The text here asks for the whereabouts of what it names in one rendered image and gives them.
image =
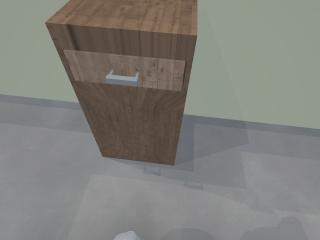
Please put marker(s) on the cabinet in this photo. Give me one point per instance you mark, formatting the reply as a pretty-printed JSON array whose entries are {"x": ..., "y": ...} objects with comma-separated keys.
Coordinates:
[{"x": 130, "y": 122}]

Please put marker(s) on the handle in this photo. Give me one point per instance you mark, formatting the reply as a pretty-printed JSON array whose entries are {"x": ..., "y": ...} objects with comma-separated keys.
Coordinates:
[{"x": 122, "y": 80}]

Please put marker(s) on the drawer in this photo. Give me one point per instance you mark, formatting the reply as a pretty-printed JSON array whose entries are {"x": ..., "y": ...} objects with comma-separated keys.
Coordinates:
[{"x": 156, "y": 73}]

